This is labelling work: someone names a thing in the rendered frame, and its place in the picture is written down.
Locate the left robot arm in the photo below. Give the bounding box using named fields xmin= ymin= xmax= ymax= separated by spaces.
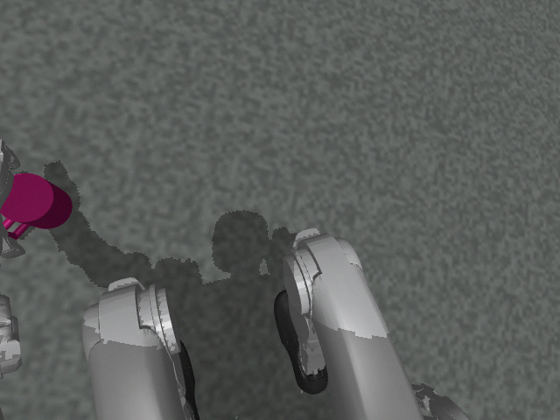
xmin=0 ymin=214 xmax=22 ymax=420

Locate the left robot foot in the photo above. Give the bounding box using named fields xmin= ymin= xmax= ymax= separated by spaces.
xmin=178 ymin=341 xmax=200 ymax=420

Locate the left robot hand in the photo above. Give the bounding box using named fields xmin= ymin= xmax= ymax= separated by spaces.
xmin=0 ymin=139 xmax=25 ymax=258

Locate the mug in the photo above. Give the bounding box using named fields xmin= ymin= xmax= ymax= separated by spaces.
xmin=0 ymin=173 xmax=73 ymax=240

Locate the right robot foot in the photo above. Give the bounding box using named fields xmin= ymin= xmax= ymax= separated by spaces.
xmin=274 ymin=290 xmax=328 ymax=395

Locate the right robot hand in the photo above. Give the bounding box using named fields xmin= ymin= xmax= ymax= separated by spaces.
xmin=411 ymin=383 xmax=470 ymax=420

